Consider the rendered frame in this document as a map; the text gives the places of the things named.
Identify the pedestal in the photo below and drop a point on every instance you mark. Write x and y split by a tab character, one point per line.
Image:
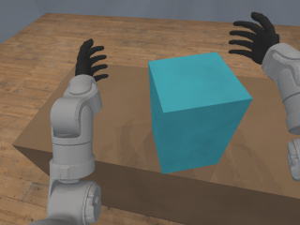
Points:
251	185

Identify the left robot hand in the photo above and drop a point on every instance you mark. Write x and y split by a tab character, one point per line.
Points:
84	62

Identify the right robot forearm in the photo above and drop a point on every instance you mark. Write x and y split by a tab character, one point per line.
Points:
281	64

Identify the right robot hand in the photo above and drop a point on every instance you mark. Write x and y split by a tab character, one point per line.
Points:
264	38

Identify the left robot forearm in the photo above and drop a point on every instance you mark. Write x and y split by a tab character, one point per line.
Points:
71	119

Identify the robot right upper arm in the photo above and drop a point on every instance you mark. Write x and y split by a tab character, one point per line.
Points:
294	158

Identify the robot left upper arm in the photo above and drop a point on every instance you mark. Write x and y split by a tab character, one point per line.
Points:
76	203

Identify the carton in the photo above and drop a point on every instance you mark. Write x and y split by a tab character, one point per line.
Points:
197	104

